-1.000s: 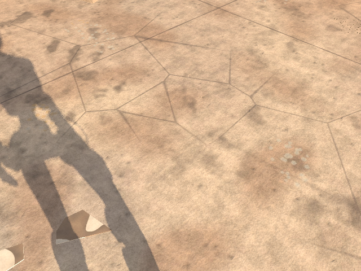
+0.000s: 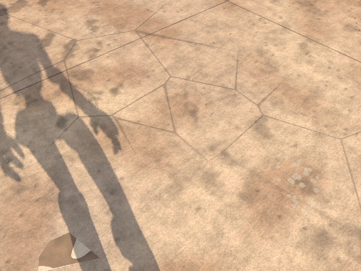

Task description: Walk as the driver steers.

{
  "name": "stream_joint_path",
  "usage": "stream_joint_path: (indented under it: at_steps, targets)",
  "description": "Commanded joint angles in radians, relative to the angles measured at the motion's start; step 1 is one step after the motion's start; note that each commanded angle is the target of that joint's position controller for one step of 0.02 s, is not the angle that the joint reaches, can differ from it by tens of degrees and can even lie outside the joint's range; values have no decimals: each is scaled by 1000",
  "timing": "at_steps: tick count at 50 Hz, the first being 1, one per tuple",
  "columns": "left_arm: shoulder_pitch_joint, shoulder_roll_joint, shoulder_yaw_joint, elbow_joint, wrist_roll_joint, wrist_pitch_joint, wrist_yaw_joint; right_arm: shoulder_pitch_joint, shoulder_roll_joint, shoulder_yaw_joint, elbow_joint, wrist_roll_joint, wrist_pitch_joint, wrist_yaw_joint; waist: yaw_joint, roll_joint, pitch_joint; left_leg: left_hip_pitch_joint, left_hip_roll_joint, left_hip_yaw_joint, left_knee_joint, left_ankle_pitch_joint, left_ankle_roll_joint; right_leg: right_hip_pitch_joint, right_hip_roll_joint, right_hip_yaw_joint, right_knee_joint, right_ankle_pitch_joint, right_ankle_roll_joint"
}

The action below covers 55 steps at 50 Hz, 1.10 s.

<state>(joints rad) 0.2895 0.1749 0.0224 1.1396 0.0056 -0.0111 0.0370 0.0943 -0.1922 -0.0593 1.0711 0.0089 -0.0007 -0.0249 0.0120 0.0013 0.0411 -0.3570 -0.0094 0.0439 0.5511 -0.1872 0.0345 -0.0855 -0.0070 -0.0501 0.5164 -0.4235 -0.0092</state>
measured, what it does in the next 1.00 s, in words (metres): walks ahead: right foot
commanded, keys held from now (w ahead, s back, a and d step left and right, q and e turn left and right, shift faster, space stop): no key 0.14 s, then w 0.86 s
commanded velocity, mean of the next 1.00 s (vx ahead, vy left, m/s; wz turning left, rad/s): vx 0.32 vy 0.00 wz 0.00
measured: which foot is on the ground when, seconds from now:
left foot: down 0.00-0.98, up 1.00-1.00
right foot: down 0.00-0.44, up 0.46-0.94, down 0.96-1.00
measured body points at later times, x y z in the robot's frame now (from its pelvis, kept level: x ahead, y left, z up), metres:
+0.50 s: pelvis +0.07 +0.04 +0.00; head +0.09 +0.05 +0.45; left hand +0.04 +0.29 -0.16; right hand +0.15 -0.23 -0.13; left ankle +0.09 +0.13 -0.73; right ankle -0.07 -0.10 -0.66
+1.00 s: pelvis +0.32 -0.01 -0.02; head +0.36 -0.02 +0.43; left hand +0.53 +0.22 -0.12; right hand +0.24 -0.27 -0.16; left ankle +0.10 +0.13 -0.70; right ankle +0.45 -0.11 -0.73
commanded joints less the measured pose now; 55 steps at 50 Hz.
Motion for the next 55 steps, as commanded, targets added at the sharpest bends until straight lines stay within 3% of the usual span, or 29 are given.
stream_joint_path:
  at_steps: [1,7,9,10,12,14,16,18,20,21,22,23,24,25,26,28,30,36,41,44,46,48,49,50,51,52,53,54,55]
  targets:
    - [99,79,9,-2,1,-3,4,-13,-94,-15,-32,-1,-1,-5,0,-6,-30,219,67,-82,-44,250,68,-202,-42,35,-114,180,-19]
    - [121,70,6,-3,2,-10,5,-12,-94,-13,-20,-2,6,-10,-6,-7,-1,221,62,-82,-62,183,53,-231,-46,41,-141,120,-23]
    - [153,85,13,5,-6,-9,7,6,-91,-15,-6,3,9,-10,-2,-41,11,190,18,-39,-31,-116,44,-238,-60,72,-189,-118,-59]
    - [146,116,23,-8,-12,-10,10,-4,-99,-19,-9,7,5,-10,4,-80,51,116,-16,-2,18,-259,35,-242,-95,128,-226,-248,-98]
    - [155,178,44,-30,-23,-28,14,-101,-97,-17,-53,17,-24,2,36,-154,156,-103,-25,41,172,-225,30,-178,-258,334,-350,-356,-189]
    - [155,177,52,-36,-18,-57,14,-131,-91,-16,-74,20,-59,18,38,-151,202,-282,47,-7,274,-227,48,-54,-352,404,-343,-172,-230]
    - [188,153,51,-33,-22,-72,4,-141,-86,-14,-89,29,-81,32,42,-128,191,-375,80,-16,272,-287,55,75,-350,362,-293,48,-219]
    - [170,157,52,-46,-31,-69,-8,-125,-71,-12,-88,34,-93,45,23,-102,161,-235,56,37,135,-236,54,40,-293,269,-256,125,-182]
    - [120,180,53,-66,-25,-64,-19,80,-89,-33,-12,31,-90,50,-75,-109,63,184,-52,126,37,-63,55,-158,-202,154,-128,381,-140]
    - [96,179,51,-74,-24,-67,-21,232,-135,-58,31,32,-86,49,-150,-82,-12,370,-34,72,21,-36,81,-235,-153,86,46,542,-106]
    - [59,128,38,-117,-22,-76,-21,382,-243,-85,48,25,-88,41,-198,133,-79,550,199,-329,-152,-165,190,-454,-23,-32,428,453,-18]
    - [60,52,19,-149,-27,-96,-18,443,-249,-67,60,8,-97,49,-179,285,-188,631,400,-770,-360,-207,300,-597,65,77,720,-119,-8]
    - [12,97,34,-166,-57,-108,-24,340,-186,-39,44,2,-112,48,-128,177,-105,543,410,-737,-361,-288,277,-683,2,172,849,-91,-41]
    - [-19,123,40,-179,-65,-113,-29,237,-141,-21,11,4,-118,50,-91,118,-28,442,374,-586,-362,-274,232,-703,-55,151,847,10,-73]
    - [-23,126,48,-175,-58,-113,-25,172,-119,-8,-8,1,-121,56,-58,55,6,358,331,-467,-381,-221,196,-679,-99,134,796,108,-87]
    - [10,125,64,-163,-41,-95,-19,149,-98,6,-15,-9,-119,57,-15,59,21,248,250,-292,-413,-95,150,-577,-143,114,692,199,-85]
    - [-2,111,68,-168,-39,-79,-21,200,-110,9,-3,-12,-115,45,-9,56,33,228,223,-217,-436,10,152,-572,-148,88,630,237,-63]
    - [-243,96,62,-261,-26,-74,-30,283,-154,5,-10,-14,-103,12,-50,50,69,272,223,-144,-471,134,163,-680,-138,64,299,437,-1]
    - [-391,93,45,-306,-34,-84,-58,361,-159,-4,-1,1,-94,9,-89,53,100,355,240,-88,-454,162,156,-655,-98,29,110,486,-12]
    - [-431,105,41,-336,-38,-94,-79,371,-172,-15,2,7,-83,8,-79,70,102,436,278,-78,-399,226,143,-627,-82,27,41,422,-47]
    - [-366,145,56,-332,-39,-99,-85,343,-197,-24,-7,6,-78,7,-25,102,46,466,286,-63,-303,477,123,-488,-39,1,16,357,-79]
    - [-71,227,100,-248,-38,-97,-77,310,-192,-20,-21,0,-66,8,124,115,-137,382,217,0,45,738,77,-90,27,-41,19,344,-133]
    - [117,312,122,-208,-24,-93,-65,324,-153,-2,-47,-15,-67,11,169,-14,-291,127,154,32,393,425,41,245,-177,206,41,307,-198]
    - [165,353,122,-186,-6,-93,-74,452,5,38,-51,0,-93,23,73,-288,-446,-221,-51,-57,723,-338,-9,511,-398,749,-150,45,-354]
    - [134,258,95,-191,-12,-99,-77,361,-102,15,-54,31,-122,28,108,-198,-397,-328,-16,-193,848,-365,17,471,-372,807,-240,-13,-309]
    - [38,214,81,-205,-19,-104,-75,261,-152,1,-90,49,-135,28,88,-163,-246,-402,38,-157,866,-286,35,340,-345,635,-241,70,-261]
    - [-58,183,67,-229,-16,-108,-76,211,-163,-1,-103,41,-139,19,52,-57,-176,-355,98,-134,817,-182,40,174,-314,497,-260,208,-237]
    - [-111,156,60,-232,-4,-113,-80,191,-160,-12,-103,23,-132,10,17,-27,-125,-297,135,-125,752,-120,41,34,-276,399,-284,300,-221]
    - [-128,129,51,-227,6,-117,-83,222,-143,-15,-97,18,-115,9,-21,-48,-114,-233,164,-135,715,-86,45,-42,-245,332,-311,328,-212]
